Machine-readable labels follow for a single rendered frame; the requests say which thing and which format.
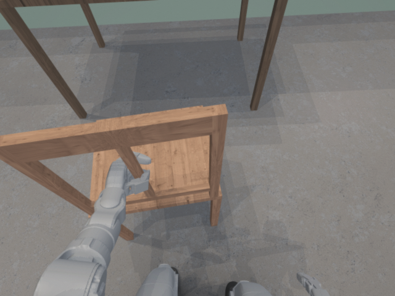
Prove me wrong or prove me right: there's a table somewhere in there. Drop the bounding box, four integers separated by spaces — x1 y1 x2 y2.
0 0 288 118

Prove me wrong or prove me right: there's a left robot upper arm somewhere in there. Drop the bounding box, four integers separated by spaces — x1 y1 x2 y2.
36 258 107 296

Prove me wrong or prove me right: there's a robot right foot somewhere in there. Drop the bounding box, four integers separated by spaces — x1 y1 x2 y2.
225 281 237 296

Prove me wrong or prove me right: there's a robot right hand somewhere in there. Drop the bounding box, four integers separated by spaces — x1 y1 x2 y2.
297 272 330 296

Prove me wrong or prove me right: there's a chair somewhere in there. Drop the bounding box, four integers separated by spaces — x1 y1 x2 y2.
0 104 228 241

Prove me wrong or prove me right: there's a robot left thigh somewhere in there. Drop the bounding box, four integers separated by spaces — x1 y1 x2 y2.
136 267 178 296

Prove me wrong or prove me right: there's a left robot forearm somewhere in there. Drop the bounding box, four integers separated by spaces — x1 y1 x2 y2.
33 187 126 296

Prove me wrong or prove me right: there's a robot left hand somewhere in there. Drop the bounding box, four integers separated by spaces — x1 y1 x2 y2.
105 152 151 196

